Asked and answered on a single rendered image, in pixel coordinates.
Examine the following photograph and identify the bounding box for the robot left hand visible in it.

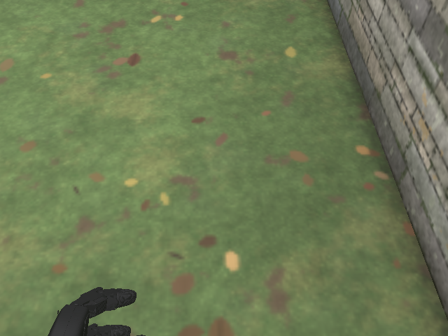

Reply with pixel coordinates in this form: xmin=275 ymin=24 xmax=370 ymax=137
xmin=48 ymin=287 xmax=145 ymax=336

